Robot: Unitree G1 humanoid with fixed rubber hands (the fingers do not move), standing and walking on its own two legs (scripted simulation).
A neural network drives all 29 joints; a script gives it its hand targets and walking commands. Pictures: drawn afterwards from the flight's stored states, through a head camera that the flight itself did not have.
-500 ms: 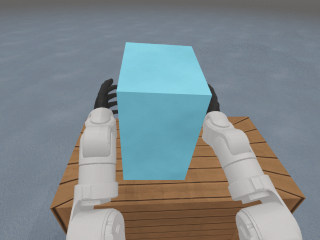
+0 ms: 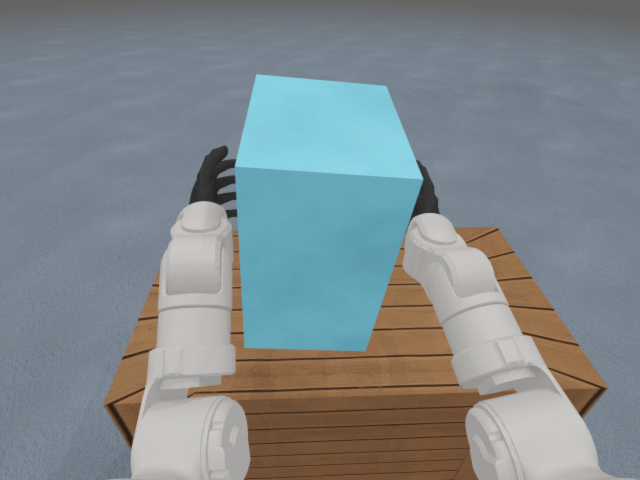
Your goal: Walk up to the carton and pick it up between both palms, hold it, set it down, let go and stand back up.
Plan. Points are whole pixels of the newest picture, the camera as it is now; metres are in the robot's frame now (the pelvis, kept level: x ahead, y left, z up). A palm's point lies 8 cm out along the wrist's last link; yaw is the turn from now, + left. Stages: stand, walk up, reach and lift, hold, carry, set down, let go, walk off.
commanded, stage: hold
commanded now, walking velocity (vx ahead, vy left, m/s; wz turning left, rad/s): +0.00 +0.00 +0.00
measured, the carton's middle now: (313, 219) +0.39 +0.00 +0.19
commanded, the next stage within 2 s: none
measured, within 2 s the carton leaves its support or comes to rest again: neither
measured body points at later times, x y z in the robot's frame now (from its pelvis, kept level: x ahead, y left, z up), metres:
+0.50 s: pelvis +0.01 +0.00 +0.00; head -0.05 +0.03 +0.44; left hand +0.39 +0.13 +0.22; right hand +0.38 -0.13 +0.21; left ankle +0.04 +0.15 -0.75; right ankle +0.00 -0.14 -0.75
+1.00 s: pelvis +0.01 +0.00 +0.00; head -0.06 +0.02 +0.44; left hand +0.38 +0.13 +0.23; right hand +0.37 -0.13 +0.21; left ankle +0.04 +0.15 -0.75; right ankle +0.00 -0.14 -0.75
